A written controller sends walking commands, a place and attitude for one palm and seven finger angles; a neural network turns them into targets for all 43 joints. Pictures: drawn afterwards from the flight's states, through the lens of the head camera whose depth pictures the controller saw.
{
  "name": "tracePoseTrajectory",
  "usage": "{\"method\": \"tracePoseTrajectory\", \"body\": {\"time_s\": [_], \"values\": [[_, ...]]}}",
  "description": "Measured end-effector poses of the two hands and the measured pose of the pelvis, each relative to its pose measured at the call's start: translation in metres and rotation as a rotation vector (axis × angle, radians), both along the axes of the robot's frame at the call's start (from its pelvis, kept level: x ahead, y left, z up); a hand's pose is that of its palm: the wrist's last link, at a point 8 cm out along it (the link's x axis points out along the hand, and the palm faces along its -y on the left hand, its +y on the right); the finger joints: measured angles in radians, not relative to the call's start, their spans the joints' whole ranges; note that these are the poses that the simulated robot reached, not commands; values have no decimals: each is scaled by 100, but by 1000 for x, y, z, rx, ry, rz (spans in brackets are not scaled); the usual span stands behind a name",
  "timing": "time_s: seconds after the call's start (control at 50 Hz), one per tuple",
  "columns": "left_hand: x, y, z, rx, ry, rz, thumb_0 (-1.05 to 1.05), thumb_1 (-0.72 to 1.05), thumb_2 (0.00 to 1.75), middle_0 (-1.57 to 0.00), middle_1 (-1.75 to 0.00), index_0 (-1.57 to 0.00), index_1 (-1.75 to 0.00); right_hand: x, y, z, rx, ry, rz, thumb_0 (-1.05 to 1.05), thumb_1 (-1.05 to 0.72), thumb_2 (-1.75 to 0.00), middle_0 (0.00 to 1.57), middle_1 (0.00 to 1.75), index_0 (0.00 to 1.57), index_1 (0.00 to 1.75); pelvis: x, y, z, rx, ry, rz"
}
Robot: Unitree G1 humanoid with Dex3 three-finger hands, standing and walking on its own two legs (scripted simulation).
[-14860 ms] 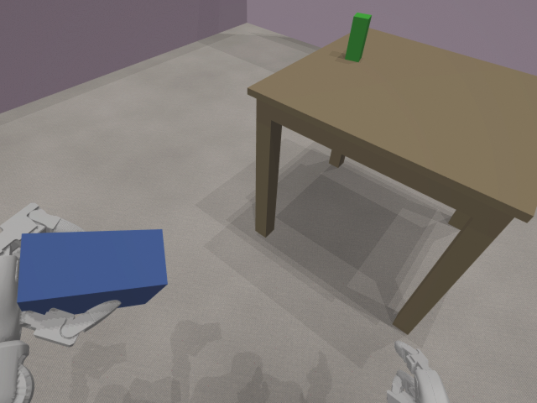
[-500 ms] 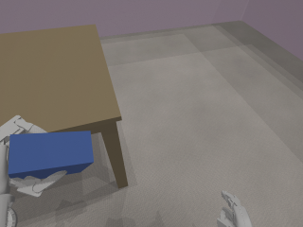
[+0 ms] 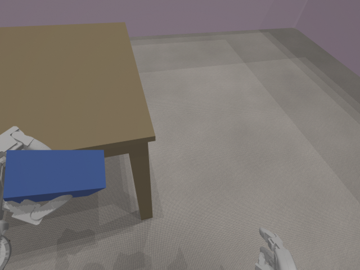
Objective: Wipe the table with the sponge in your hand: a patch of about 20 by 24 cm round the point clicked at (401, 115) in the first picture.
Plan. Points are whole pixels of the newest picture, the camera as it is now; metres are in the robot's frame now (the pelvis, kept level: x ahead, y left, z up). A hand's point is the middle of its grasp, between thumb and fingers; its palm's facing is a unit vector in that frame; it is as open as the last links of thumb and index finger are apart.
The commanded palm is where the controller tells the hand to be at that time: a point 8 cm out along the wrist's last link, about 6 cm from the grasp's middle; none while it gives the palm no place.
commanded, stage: shuffle to correct the standing spot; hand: left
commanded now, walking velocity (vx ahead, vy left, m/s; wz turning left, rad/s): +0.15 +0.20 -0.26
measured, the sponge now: (69, 176) +0.23 +0.22 +0.13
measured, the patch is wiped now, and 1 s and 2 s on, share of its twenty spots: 0.00 0.00 0.00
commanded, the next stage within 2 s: come to a stop and stand still in 1.60 s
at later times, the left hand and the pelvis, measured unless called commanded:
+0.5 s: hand (54, 134) +0.29 +0.26 +0.17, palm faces +0.33 -0.86 -0.39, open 10.1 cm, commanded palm +0.23 +0.31 +0.18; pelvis +0.06 +0.04 -0.02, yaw -2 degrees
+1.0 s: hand (51, 113) +0.34 +0.29 +0.17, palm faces +0.27 -0.83 -0.49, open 10.1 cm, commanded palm +0.29 +0.34 +0.18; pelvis +0.09 +0.08 -0.01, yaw -7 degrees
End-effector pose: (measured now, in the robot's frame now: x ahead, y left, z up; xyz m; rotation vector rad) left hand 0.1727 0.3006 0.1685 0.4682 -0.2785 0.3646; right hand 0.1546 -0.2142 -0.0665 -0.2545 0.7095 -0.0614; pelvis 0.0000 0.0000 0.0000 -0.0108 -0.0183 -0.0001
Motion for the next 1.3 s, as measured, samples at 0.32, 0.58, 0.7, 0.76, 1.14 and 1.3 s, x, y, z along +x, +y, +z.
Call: {"method": "tracePoseTrajectory", "body": {"time_s": [0.32, 0.58, 0.7, 0.76, 1.14, 1.3], "values": [[58, 3, -4, -24, -20, -80, -1, -50, 99, -73, -135, -76, -134, 55, 12, 10, -15, -95, -22, 1, -91, -90, 20, 30, 20, 30, 36, 25, -8, -5, 14, -41], [79, 18, 8, 44, -137, -135, -1, -50, 99, -73, -135, -76, -134, 53, 16, -20, -33, 51, -64, 1, -91, -90, 20, 30, 20, 30, 60, 48, -26, -19, 13, -61], [104, 31, 5, 39, -84, -124, -1, -50, 100, -73, -135, -76, -135, 50, 36, -24, 22, 27, -148, 1, -91, -90, 20, 30, 20, 30, 70, 64, -21, 15, -13, -114], [119, 25, 14, 44, -64, -150, -1, -50, 100, -73, -135, -76, -135, 47, 48, -22, 70, 24, -158, 1, -91, -90, 20, 30, 20, 30, 75, 67, -12, 14, -4, -113], [131, 64, 11, 53, 35, -113, -1, -50, 100, -73, -135, -76, -135, 66, 52, -21, -33, 100, -176, 1, -91, -90, 20, 30, 20, 30, 101, 110, -4, 68, -1, -114], [155, 116, 21, 114, -117, -170, -1, -50, 100, -73, -135, -76, -135, 98, 112, -17, -17, -33, -226, 1, -91, -90, 20, 30, 19, 29, 112, 159, -22, 53, -16, -112]]}}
